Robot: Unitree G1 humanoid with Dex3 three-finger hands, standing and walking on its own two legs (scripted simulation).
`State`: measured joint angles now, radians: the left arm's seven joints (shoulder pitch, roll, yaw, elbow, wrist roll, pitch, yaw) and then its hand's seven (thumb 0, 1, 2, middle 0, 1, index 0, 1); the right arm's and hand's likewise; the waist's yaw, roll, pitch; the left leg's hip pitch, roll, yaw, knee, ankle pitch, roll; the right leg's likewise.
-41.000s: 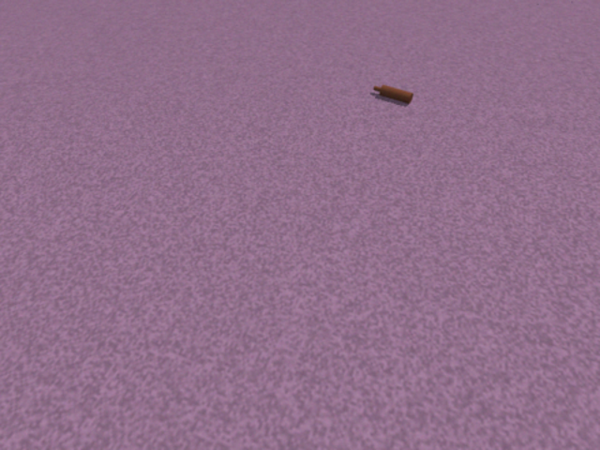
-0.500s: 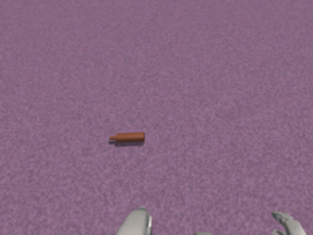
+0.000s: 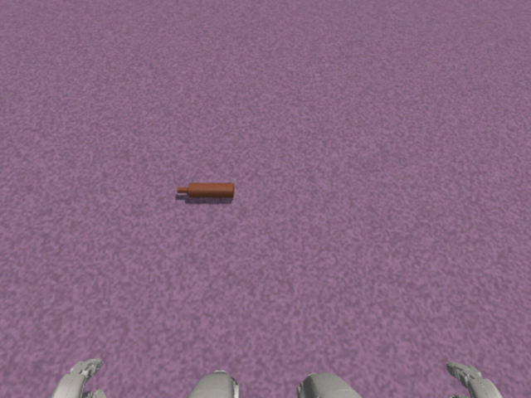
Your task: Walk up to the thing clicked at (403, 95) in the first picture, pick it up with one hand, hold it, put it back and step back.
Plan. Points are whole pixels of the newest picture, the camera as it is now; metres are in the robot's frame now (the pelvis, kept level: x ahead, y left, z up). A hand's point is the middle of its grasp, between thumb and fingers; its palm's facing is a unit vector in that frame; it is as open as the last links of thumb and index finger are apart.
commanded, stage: step back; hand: left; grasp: from above
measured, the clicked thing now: (205, 190) +0.95 +0.28 -0.73
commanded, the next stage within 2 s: stand in 1.28 s
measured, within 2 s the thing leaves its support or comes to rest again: neither
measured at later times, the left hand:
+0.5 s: hand out of the picture -0.07 +0.26 -0.14, palm faces +0.08 -0.91 -0.40, open 7.4 cm
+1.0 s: hand out of the picture -0.06 +0.25 -0.16, palm faces +0.11 -0.93 -0.35, open 7.4 cm
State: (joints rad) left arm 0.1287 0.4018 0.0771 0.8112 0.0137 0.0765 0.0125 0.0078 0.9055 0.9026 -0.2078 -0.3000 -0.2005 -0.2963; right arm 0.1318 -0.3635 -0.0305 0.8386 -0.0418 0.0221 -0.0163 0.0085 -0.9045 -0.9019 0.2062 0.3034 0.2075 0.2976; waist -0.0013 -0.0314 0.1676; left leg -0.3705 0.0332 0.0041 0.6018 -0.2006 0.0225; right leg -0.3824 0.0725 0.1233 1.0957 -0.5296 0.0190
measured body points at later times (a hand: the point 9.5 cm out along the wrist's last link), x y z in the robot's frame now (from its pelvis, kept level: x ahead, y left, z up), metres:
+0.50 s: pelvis -0.12 -0.02 +0.00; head -0.11 -0.02 +0.45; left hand -0.08 +0.31 -0.12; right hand -0.05 -0.33 -0.13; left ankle -0.12 +0.10 -0.73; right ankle -0.10 -0.14 -0.71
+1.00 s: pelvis -0.09 -0.02 +0.00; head -0.07 -0.01 +0.45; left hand -0.06 +0.30 -0.13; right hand +0.03 -0.32 -0.12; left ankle -0.07 +0.11 -0.73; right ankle -0.09 -0.15 -0.72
